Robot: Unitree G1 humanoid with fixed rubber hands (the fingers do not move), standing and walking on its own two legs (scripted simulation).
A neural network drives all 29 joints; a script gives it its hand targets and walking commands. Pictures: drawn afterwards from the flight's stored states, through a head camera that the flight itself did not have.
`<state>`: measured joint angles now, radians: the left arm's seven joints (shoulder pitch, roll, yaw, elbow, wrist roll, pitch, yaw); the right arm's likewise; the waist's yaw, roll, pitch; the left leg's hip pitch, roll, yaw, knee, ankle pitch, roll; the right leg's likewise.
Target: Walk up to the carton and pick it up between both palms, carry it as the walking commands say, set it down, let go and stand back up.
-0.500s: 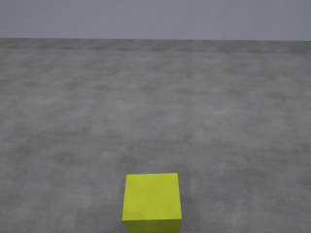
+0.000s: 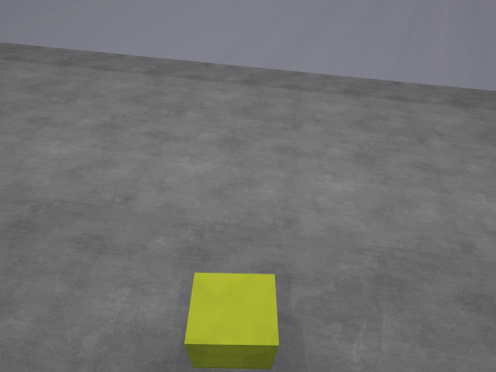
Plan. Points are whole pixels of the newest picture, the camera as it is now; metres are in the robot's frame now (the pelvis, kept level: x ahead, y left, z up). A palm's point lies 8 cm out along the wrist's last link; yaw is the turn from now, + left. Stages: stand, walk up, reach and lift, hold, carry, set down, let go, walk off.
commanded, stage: walk up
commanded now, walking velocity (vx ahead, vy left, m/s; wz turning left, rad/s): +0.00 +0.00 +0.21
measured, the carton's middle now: (233, 321) +0.45 +0.03 -0.64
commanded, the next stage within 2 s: none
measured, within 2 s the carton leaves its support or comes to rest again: neither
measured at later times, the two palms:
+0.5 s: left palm out of the picture -0.02 +0.23 -0.15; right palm out of the picture +0.05 -0.22 -0.14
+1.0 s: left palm out of the picture +0.00 +0.25 -0.16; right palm out of the picture +0.07 -0.23 -0.15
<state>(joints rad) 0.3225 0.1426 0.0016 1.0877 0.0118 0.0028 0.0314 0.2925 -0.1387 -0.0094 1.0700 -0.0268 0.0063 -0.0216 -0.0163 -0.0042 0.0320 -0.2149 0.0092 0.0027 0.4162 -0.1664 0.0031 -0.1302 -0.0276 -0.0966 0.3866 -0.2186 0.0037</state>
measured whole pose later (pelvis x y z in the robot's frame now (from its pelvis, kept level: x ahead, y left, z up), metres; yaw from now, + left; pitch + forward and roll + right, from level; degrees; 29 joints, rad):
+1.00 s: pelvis +0.00 +0.01 -0.02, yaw +7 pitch -1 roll -2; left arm 0.25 0.21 0.03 0.99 0.02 0.05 0.04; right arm 0.25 -0.19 -0.02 0.99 -0.03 0.02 -0.02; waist 0.00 0.00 0.04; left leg -0.35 -0.04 -0.08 0.63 -0.26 0.02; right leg -0.20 -0.08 -0.21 0.58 -0.35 0.00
